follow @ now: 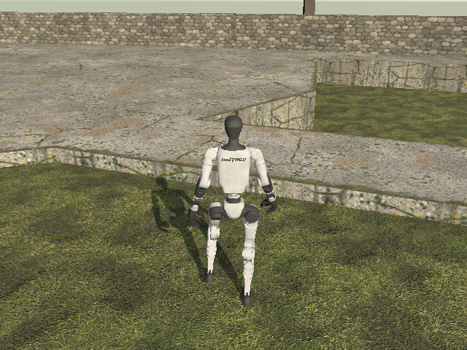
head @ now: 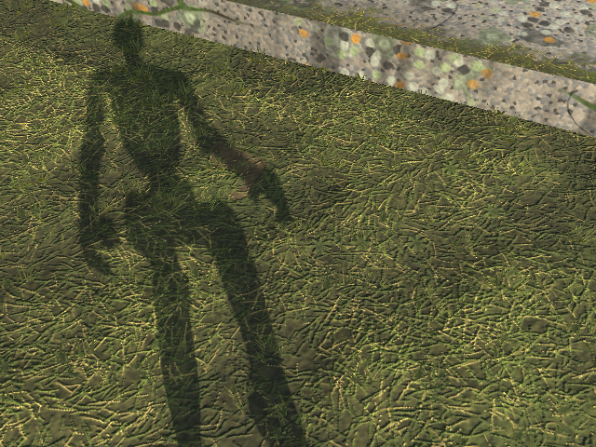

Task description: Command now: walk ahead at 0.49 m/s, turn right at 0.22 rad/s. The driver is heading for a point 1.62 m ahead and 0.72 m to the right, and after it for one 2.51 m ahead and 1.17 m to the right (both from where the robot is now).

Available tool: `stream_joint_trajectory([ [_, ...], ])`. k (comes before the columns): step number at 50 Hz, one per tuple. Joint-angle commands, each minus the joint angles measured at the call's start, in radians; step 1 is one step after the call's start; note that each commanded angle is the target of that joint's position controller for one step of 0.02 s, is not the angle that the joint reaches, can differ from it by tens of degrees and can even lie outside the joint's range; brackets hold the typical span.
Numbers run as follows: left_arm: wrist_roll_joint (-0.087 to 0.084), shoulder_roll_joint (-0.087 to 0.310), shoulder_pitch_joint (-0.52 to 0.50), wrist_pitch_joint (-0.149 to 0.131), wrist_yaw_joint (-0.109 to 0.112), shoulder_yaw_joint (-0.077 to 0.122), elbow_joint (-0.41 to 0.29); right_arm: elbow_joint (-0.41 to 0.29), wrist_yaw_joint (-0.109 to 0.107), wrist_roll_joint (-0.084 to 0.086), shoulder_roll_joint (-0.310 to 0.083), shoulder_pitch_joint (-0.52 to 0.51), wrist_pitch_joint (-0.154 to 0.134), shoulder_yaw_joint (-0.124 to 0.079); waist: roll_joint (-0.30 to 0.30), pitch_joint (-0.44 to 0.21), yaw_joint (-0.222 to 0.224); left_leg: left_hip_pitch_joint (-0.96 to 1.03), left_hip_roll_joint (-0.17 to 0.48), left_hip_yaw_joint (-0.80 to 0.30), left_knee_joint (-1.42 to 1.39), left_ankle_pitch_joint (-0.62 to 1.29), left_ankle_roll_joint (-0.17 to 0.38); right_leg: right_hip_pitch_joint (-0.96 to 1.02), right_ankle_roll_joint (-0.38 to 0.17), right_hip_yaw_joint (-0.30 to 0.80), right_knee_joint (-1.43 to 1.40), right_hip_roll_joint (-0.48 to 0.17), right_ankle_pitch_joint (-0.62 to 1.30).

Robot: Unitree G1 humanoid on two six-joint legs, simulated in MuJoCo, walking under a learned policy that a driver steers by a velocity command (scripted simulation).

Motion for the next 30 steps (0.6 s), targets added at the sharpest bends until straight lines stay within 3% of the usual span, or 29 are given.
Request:
stream_joint_trajectory([
  [1, -0.01, 0.175, -0.034, -0.009, 0.019, 0.039, -0.065, -0.082, 0.014, 0.0, -0.022, -0.095, -0.024, 0.005, -0.079, 0.077, -0.011, 0.058, -0.038, 0.016, -0.221, 0.165, -0.017, -0.118, -0.159, 0.151, -0.125, -0.233, 0.212],
  [4, -0.026, 0.19, 0.027, 0.001, 0.027, 0.044, -0.044, -0.112, 0.031, 0.01, -0.036, -0.177, -0.033, 0.007, -0.087, 0.075, 0.008, 0.113, -0.067, -0.005, -0.329, 0.215, -0.017, -0.069, -0.144, 0.188, -0.084, -0.262, 0.174],
  [8, -0.023, 0.203, 0.033, 0.021, 0.035, 0.055, -0.039, -0.112, 0.035, 0.013, -0.102, -0.135, -0.045, -0.014, -0.123, 0.033, -0.045, 0.238, -0.092, -0.014, -0.397, 0.082, 0.019, 0.025, -0.102, 0.25, 0.049, -0.299, 0.234],
  [9, -0.016, 0.193, 0.028, 0.025, 0.034, 0.051, -0.042, -0.087, 0.029, 0.013, -0.133, -0.034, -0.047, -0.032, -0.12, -0.027, -0.099, 0.383, -0.11, 0.008, -0.418, 0.042, 0.045, 0.011, -0.079, 0.228, 0.172, -0.258, 0.337],
  [10, -0.002, 0.148, 0.026, 0.028, 0.033, 0.033, -0.058, -0.058, 0.021, 0.002, -0.18, 0.125, -0.048, -0.052, -0.095, -0.163, -0.171, 0.64, -0.038, -0.042, -0.375, 0.034, 0.089, -0.092, -0.046, 0.19, 0.405, -0.196, 0.278],
  [11, 0.005, 0.039, 0.121, 0.018, 0.03, 0.003, -0.094, -0.046, 0.013, -0.022, -0.28, 0.244, -0.041, -0.075, 0.124, -0.343, -0.155, 1.024, 0.213, -0.386, -0.384, -0.08, 0.202, -0.421, 0.019, 0.097, 0.789, -0.054, -0.043],
  [12, -0.024, 0.039, 0.158, 0.003, 0.026, -0.004, -0.101, -0.037, 0.02, -0.018, -0.245, 0.267, -0.035, -0.066, 0.319, -0.433, -0.142, 1.09, 0.305, -0.73, -0.553, -0.27, 0.278, -0.604, 0.032, 0.162, 0.995, -0.02, -0.407],
  [13, -0.046, 0.147, 0.09, 0.001, 0.028, 0.025, -0.103, -0.049, 0.02, -0.009, -0.156, 0.199, -0.035, -0.04, 0.188, -0.275, -0.146, 0.973, 0.269, -0.613, -0.581, -0.355, 0.231, -0.685, 0.025, 0.193, 1.081, -0.082, -0.351],
  [14, -0.044, 0.165, 0.012, 0.004, 0.03, 0.032, -0.119, -0.055, 0.016, -0.005, -0.114, 0.139, -0.032, -0.028, 0.111, -0.166, -0.137, 0.839, 0.235, -0.455, -0.59, -0.305, 0.196, -0.694, 0.022, 0.16, 1.073, -0.128, -0.264],
  [15, -0.033, 0.154, -0.019, 0.01, 0.031, 0.034, -0.125, -0.051, 0.017, -0.008, -0.088, 0.079, -0.031, -0.019, 0.061, -0.092, -0.107, 0.705, 0.194, -0.347, -0.621, -0.207, 0.184, -0.655, 0.026, 0.149, 1.026, -0.162, -0.196],
  [16, -0.025, 0.142, -0.021, 0.022, 0.03, 0.041, -0.125, -0.048, 0.017, -0.014, -0.062, 0.038, -0.034, -0.012, 0.073, -0.047, -0.077, 0.613, 0.159, -0.257, -0.658, -0.146, 0.173, -0.611, 0.026, 0.156, 0.975, -0.191, -0.148],
  [17, -0.027, 0.12, -0.004, 0.036, 0.026, 0.04, -0.127, -0.043, 0.017, -0.018, -0.066, 0.011, -0.037, -0.015, 0.101, -0.028, -0.052, 0.548, 0.149, -0.201, -0.69, -0.112, 0.177, -0.561, 0.032, 0.149, 0.958, -0.207, -0.122],
  [19, -0.025, 0.09, -0.016, 0.058, 0.023, 0.037, -0.14, -0.031, 0.016, -0.015, -0.075, -0.003, -0.049, -0.023, 0.074, 0.001, -0.038, 0.502, 0.145, -0.108, -0.737, -0.03, 0.194, -0.557, 0.044, 0.14, 0.928, -0.217, -0.078],
  [21, -0.019, 0.086, -0.053, 0.067, 0.024, 0.038, -0.161, -0.016, 0.011, -0.016, -0.095, 0.001, -0.054, -0.032, 0.038, 0.021, -0.034, 0.512, 0.149, -0.037, -0.759, 0.03, 0.204, -0.601, 0.054, 0.149, 0.861, -0.219, -0.006],
  [26, -0.014, 0.066, -0.193, 0.054, -0.007, 0.027, -0.205, 0.007, -0.003, -0.011, -0.138, 0.033, -0.038, -0.045, 0.007, 0.055, -0.079, 0.566, 0.123, 0.138, -0.769, 0.094, 0.179, -0.585, 0.052, 0.083, 0.578, -0.2, 0.221],
  [30, -0.015, 0.068, -0.31, 0.055, -0.028, 0.022, -0.259, 0.033, -0.004, 0.008, -0.171, 0.092, -0.014, -0.059, -0.002, 0.096, -0.119, 0.679, 0.156, 0.192, -0.743, 0.109, 0.162, -0.602, 0.025, 0.031, 0.451, -0.186, 0.187],
])
Velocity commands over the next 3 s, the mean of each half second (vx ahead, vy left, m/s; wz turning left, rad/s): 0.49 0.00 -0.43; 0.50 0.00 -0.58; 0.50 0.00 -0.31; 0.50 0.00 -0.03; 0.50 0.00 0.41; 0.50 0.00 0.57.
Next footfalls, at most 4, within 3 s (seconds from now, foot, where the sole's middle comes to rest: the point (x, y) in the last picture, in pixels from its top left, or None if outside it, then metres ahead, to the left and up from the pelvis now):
0.20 left None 0.31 0.15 -0.78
0.72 right None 0.50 -0.18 -0.78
1.22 left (392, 308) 0.86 -0.17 -0.78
1.74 right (534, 295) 0.91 -0.54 -0.78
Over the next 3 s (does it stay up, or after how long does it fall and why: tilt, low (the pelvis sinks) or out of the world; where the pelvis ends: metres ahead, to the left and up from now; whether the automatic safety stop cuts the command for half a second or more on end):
stays up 1.43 -0.69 -0.01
